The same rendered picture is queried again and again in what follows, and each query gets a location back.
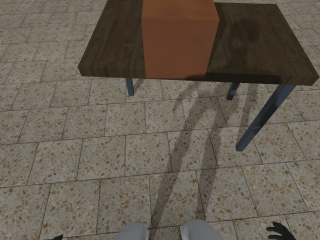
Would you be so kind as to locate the table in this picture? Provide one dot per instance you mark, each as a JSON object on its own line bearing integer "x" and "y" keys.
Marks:
{"x": 253, "y": 44}

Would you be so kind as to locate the carton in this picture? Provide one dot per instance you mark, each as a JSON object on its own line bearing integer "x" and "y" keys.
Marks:
{"x": 178, "y": 37}

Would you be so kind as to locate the robot thigh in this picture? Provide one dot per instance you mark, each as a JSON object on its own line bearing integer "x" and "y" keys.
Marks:
{"x": 133, "y": 231}
{"x": 198, "y": 229}

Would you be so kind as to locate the robot left thigh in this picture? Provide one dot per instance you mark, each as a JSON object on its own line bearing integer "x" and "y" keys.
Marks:
{"x": 133, "y": 231}

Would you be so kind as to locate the robot right thigh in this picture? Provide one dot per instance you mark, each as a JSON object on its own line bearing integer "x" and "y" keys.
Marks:
{"x": 198, "y": 229}

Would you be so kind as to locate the right robot hand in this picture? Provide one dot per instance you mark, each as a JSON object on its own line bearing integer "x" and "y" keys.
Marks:
{"x": 281, "y": 229}

